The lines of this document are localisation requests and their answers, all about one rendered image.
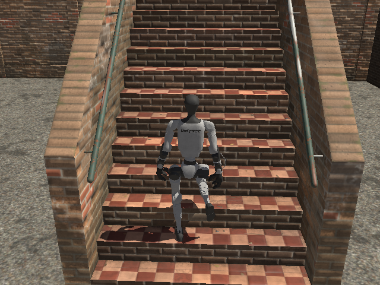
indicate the robot right hand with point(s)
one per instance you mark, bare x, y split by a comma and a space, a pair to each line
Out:
218, 180

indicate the robot left forearm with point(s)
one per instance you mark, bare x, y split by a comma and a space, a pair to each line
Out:
162, 158

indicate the robot left hand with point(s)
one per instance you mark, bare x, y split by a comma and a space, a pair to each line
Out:
161, 172

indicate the robot right forearm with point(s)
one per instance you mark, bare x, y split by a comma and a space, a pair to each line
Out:
217, 162

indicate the robot right upper arm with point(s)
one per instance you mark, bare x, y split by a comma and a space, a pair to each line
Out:
209, 126

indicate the robot left upper arm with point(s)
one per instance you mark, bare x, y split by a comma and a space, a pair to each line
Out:
172, 125

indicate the robot left thigh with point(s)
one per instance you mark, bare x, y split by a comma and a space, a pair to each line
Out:
175, 179

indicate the robot left foot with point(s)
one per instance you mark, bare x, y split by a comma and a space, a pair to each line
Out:
179, 235

